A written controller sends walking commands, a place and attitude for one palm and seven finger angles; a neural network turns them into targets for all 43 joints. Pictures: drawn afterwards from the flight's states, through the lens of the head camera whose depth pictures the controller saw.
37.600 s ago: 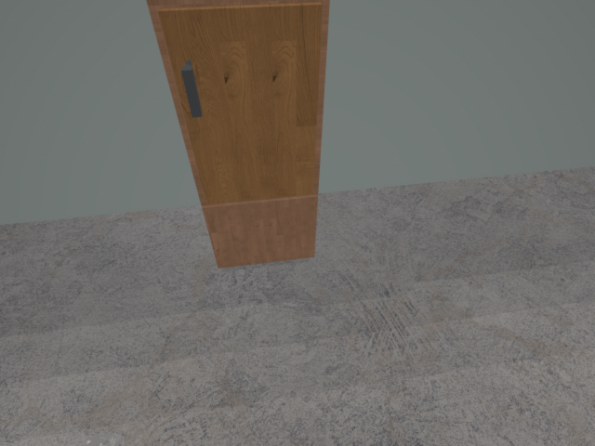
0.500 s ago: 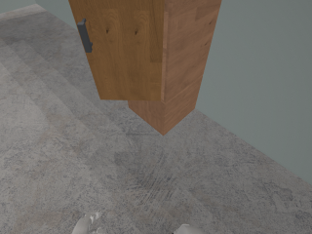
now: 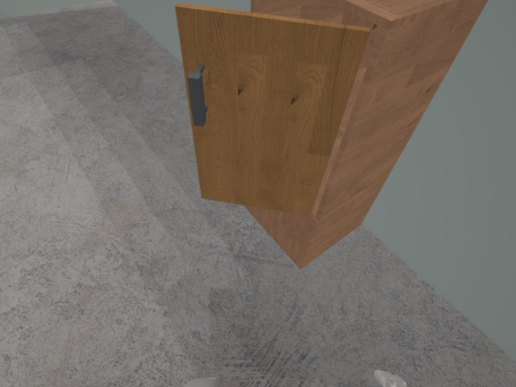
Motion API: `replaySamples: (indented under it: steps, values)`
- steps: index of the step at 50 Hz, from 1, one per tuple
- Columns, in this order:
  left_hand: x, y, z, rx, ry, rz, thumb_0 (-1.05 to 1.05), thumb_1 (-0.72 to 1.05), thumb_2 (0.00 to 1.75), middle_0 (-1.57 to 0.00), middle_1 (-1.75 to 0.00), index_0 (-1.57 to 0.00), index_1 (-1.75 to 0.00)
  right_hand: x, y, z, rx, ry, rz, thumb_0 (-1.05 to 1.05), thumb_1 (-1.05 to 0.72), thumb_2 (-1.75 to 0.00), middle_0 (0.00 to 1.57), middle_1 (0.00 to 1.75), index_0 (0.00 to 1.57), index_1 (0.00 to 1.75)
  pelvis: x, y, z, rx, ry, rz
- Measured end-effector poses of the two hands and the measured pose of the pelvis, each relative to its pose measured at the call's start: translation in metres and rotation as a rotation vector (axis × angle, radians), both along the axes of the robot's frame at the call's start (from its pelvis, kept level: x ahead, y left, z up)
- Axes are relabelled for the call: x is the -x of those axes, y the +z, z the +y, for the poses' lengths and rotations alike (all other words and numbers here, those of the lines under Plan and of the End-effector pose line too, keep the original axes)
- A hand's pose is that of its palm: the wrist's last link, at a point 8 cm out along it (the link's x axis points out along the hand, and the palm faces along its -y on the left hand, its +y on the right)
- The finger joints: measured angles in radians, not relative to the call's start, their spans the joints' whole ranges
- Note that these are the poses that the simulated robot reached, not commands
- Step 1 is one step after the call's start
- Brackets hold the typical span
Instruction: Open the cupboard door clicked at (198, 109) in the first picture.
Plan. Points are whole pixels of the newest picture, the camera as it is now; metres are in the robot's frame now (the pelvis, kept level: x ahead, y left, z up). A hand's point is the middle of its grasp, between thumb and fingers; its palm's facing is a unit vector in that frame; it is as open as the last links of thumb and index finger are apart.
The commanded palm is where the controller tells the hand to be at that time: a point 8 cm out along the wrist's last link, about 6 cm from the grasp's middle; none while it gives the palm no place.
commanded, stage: come to a stop and stand still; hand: left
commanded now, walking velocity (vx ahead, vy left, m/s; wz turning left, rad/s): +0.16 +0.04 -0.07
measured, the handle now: (200, 95) +0.67 +0.22 +0.06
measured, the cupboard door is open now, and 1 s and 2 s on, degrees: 43 43 43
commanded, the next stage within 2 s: look again from close up in 1.50 s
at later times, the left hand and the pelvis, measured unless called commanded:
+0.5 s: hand (157, 368) +0.16 +0.19 -0.16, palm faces -0.06 -0.97 -0.25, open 7.3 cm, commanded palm none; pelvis +0.07 +0.00 +0.00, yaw -2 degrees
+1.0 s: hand out of the picture +0.05 +0.21 -0.16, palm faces +0.01 -0.98 -0.20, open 7.4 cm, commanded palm none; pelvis +0.05 +0.03 +0.02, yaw -3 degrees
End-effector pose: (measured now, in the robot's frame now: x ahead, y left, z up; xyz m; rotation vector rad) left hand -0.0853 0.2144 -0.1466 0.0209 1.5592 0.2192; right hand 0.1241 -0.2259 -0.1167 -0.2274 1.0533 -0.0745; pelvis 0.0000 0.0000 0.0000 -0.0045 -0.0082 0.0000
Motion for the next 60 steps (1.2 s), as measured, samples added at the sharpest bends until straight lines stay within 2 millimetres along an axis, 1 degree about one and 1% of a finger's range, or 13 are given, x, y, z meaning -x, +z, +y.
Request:
replaySamples:
  steps: [3,6,9,13,18,22,26,31,36,45,52,56,60]
  values:
    - [-0.035,0.000,0.012,0.003,-0.032,-0.020,0.00,0.91,0.90,-0.20,-0.30,-0.20,-0.30,-0.008,0.003,0.015,-0.002,-0.019,-0.001,0.00,-0.91,-0.90,0.20,0.30,0.20,0.30,-0.016,0.004,0.010,-0.005,-0.017,-0.005]
    - [-0.084,0.004,0.022,-0.001,-0.067,-0.097,0.01,0.91,0.90,-0.19,-0.30,-0.20,-0.30,0.001,0.003,0.026,-0.011,-0.062,0.045,0.00,-0.91,-0.90,0.20,0.30,0.20,0.30,-0.029,0.010,0.018,-0.007,-0.025,-0.005]
    - [-0.134,0.010,0.028,-0.011,-0.103,-0.185,0.01,0.91,0.90,-0.19,-0.30,-0.20,-0.30,0.011,0.004,0.020,0.016,-0.115,0.083,-0.02,-0.95,-0.90,0.20,0.30,0.21,0.30,-0.042,0.014,0.024,-0.009,-0.029,-0.003]
    - [-0.185,0.014,0.040,-0.055,-0.141,-0.256,0.01,0.94,0.90,-0.19,-0.30,-0.20,-0.30,0.032,-0.001,0.016,0.027,-0.148,0.189,-0.02,-0.94,-0.90,0.20,0.30,0.20,0.30,-0.056,0.015,0.024,-0.009,-0.027,-0.008]
    - [-0.226,0.017,0.041,-0.087,-0.191,-0.297,0.01,0.93,0.90,-0.19,-0.30,-0.20,-0.30,0.054,-0.014,0.011,0.008,-0.208,0.292,0.00,-0.93,-0.90,0.20,0.30,0.20,0.30,-0.069,0.009,0.015,-0.013,-0.039,-0.011]
    - [-0.240,0.019,0.034,-0.112,-0.235,-0.301,0.00,0.92,0.90,-0.19,-0.30,-0.20,-0.30,0.066,-0.024,0.001,-0.017,-0.256,0.333,0.00,-0.91,-0.90,0.20,0.30,0.20,0.30,-0.071,0.004,0.005,-0.014,-0.053,-0.001]
    - [-0.242,0.020,0.024,-0.113,-0.246,-0.311,0.00,0.91,0.90,-0.19,-0.30,-0.20,-0.30,0.074,-0.026,-0.005,-0.026,-0.268,0.363,0.01,-0.91,-0.90,0.20,0.30,0.20,0.30,-0.067,0.004,0.001,-0.011,-0.032,0.001]
    - [-0.230,0.017,0.016,-0.074,-0.218,-0.320,0.00,0.91,0.90,-0.20,-0.30,-0.20,-0.30,0.074,-0.018,-0.003,-0.012,-0.250,0.362,0.01,-0.91,-0.90,0.20,0.30,0.20,0.30,-0.058,0.008,0.006,-0.010,-0.028,-0.004]
    - [-0.210,0.006,0.025,-0.038,-0.169,-0.315,0.00,0.92,0.89,-0.20,-0.30,-0.20,-0.30,0.070,-0.012,0.010,0.009,-0.217,0.304,0.01,-0.91,-0.90,0.20,0.30,0.20,0.30,-0.049,0.006,0.018,-0.002,-0.029,-0.018]
    - [-0.158,0.013,0.047,-0.051,-0.143,-0.205,0.00,0.92,0.90,-0.20,-0.30,-0.20,-0.30,0.064,-0.007,0.028,-0.008,-0.175,0.273,0.01,-0.93,-0.90,0.20,0.30,0.20,0.30,-0.046,0.014,0.030,-0.011,-0.045,-0.019]
    - [-0.120,0.017,0.045,-0.051,-0.133,-0.088,0.00,0.91,0.90,-0.19,-0.30,-0.20,-0.30,0.064,-0.008,0.028,-0.020,-0.177,0.285,0.01,-0.92,-0.90,0.20,0.30,0.20,0.30,-0.053,0.017,0.028,-0.010,-0.049,-0.009]
    - [-0.114,0.017,0.035,-0.033,-0.133,-0.056,0.00,0.91,0.90,-0.19,-0.30,-0.20,-0.30,0.067,-0.008,0.028,-0.025,-0.184,0.305,0.01,-0.92,-0.90,0.20,0.30,0.20,0.30,-0.058,0.018,0.026,-0.008,-0.052,-0.006]
    - [-0.120,0.015,0.023,-0.011,-0.138,-0.058,0.00,0.91,0.90,-0.19,-0.30,-0.20,-0.30,0.072,-0.009,0.030,-0.032,-0.193,0.326,0.01,-0.91,-0.90,0.20,0.30,0.20,0.30,-0.064,0.018,0.023,-0.007,-0.053,-0.006]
